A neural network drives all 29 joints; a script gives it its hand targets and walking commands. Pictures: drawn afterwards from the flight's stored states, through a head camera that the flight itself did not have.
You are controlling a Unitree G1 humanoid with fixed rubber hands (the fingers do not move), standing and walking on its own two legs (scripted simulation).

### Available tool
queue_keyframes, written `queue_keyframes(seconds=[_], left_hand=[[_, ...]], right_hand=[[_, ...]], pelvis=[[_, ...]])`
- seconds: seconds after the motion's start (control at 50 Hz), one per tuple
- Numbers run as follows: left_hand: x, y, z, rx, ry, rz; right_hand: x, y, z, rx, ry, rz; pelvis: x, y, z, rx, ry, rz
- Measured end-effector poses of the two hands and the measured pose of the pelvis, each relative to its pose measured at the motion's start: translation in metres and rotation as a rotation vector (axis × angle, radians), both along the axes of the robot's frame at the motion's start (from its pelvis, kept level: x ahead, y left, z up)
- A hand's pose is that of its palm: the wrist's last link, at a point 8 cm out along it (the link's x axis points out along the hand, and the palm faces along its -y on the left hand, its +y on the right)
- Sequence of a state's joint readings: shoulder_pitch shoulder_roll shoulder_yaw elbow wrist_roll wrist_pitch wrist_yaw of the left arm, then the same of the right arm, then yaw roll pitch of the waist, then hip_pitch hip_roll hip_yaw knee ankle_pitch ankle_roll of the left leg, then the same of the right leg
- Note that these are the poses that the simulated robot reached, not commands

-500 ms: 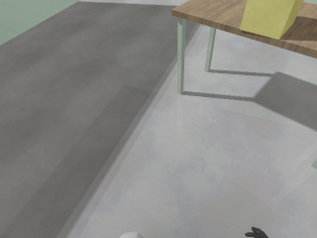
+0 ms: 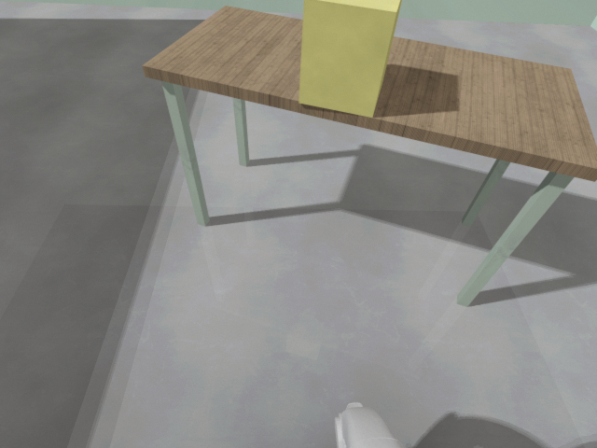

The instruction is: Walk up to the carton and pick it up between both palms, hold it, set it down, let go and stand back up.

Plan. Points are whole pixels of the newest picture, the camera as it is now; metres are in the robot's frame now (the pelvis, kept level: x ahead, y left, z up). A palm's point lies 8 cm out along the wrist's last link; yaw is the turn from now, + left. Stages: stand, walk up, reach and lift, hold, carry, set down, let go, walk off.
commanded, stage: walk up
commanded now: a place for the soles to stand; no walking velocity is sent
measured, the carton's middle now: (349, 45) +1.00 -0.16 +0.08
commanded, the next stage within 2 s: none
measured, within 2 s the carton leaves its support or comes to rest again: neither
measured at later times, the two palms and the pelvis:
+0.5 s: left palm (185, 356) +0.29 +0.18 -0.12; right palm (477, 359) +0.27 -0.31 -0.13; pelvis +0.24 -0.07 -0.01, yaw -10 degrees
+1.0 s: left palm (240, 222) +0.59 +0.11 -0.13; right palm (465, 320) +0.34 -0.32 -0.13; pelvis +0.45 -0.11 -0.01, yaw -12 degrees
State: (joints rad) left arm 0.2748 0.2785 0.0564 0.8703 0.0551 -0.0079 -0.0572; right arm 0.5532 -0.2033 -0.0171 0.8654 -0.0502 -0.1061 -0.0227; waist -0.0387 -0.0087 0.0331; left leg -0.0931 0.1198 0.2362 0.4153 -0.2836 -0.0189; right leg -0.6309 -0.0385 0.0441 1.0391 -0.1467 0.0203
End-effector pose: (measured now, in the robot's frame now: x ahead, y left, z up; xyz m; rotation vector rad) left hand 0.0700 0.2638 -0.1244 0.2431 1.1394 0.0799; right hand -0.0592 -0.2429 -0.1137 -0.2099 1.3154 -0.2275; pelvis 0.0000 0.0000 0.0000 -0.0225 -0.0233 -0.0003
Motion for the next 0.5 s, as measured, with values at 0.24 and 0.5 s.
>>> queue_keyframes(seconds=[0.24, 0.5], left_hand=[[0.213, -0.112, -0.021, -0.036, -0.148, -0.193], [0.217, -0.087, 0.003, 0.034, 0.036, -0.039]], right_hand=[[0.052, -0.019, -0.052, 0.129, 0.228, -0.153], [0.33, -0.072, -0.018, 0.076, -0.247, -0.003]], pelvis=[[0.131, -0.053, -0.04, 0.022, 0.009, -0.142], [0.239, -0.071, -0.007, 0.027, -0.024, -0.174]])
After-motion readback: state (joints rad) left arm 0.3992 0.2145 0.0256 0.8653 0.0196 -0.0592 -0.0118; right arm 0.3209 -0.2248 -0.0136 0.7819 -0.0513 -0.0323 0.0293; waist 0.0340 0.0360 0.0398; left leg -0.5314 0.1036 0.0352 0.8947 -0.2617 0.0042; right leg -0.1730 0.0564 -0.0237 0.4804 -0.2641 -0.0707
